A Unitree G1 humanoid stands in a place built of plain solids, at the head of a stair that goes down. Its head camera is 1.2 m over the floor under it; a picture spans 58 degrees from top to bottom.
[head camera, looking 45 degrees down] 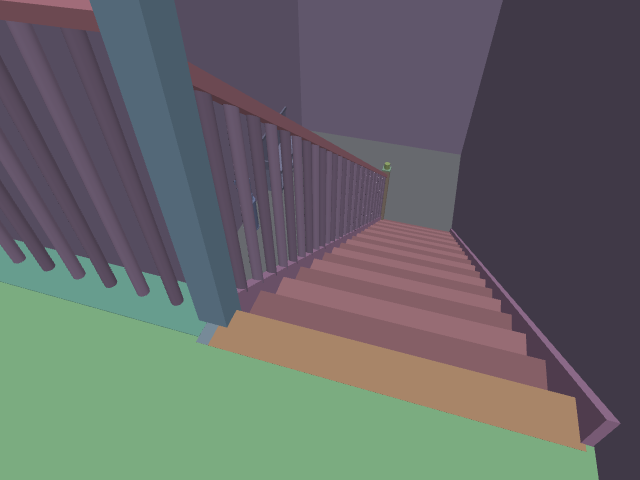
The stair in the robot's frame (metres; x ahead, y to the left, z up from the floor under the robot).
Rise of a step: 0.18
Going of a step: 0.24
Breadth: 1.09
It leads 17 degrees to the right of straight ahead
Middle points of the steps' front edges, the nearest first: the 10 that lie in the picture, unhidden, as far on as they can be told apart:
0.71 -0.23 0.00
0.94 -0.28 -0.19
1.17 -0.35 -0.38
1.40 -0.42 -0.56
1.63 -0.49 -0.74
1.86 -0.56 -0.93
2.08 -0.62 -1.11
2.31 -0.69 -1.30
2.54 -0.76 -1.48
2.77 -0.83 -1.67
